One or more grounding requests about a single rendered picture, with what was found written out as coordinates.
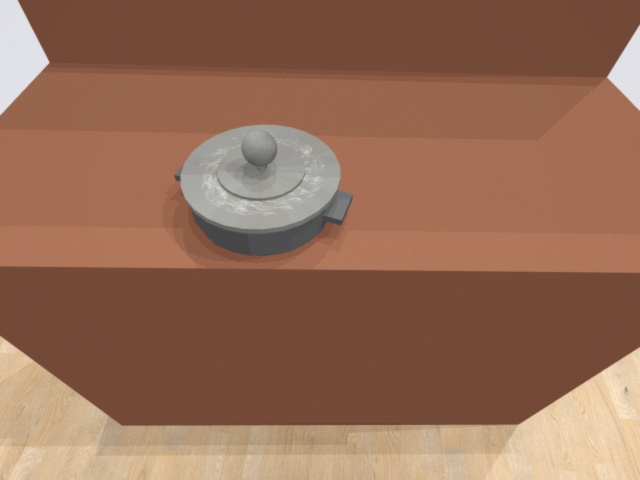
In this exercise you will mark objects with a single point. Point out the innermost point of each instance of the knob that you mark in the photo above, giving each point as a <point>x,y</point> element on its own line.
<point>259,148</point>

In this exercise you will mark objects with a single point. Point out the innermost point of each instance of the pot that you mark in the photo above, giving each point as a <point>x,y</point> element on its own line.
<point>276,242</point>

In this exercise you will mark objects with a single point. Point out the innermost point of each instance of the lid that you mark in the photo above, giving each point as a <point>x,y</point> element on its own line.
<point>225,190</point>

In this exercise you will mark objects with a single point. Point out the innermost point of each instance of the table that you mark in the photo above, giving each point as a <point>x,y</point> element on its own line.
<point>488,264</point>

